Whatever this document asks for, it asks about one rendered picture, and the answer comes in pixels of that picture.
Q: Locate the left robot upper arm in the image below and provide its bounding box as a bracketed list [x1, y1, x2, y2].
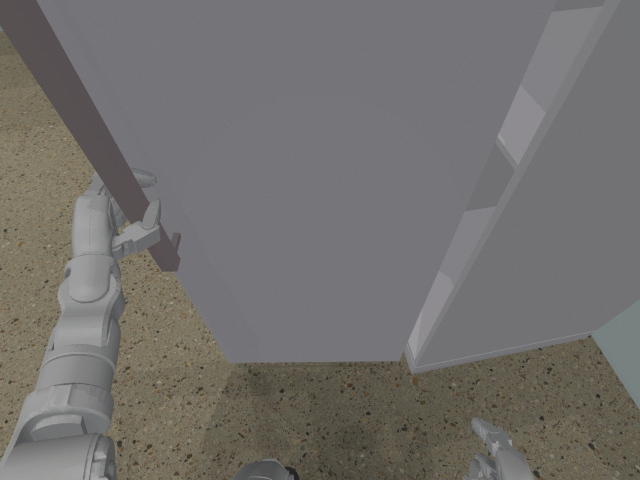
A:
[0, 433, 117, 480]

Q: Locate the robot left hand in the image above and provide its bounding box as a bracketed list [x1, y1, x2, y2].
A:
[71, 168, 161, 261]

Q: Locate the robot right hand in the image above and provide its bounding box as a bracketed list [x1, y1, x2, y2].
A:
[463, 417, 534, 480]

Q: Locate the handle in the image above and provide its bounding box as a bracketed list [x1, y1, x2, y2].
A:
[0, 0, 181, 272]

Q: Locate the fridge door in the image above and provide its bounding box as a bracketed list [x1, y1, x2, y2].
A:
[36, 0, 557, 363]

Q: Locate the left robot forearm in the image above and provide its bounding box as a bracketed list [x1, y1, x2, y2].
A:
[0, 254, 125, 474]

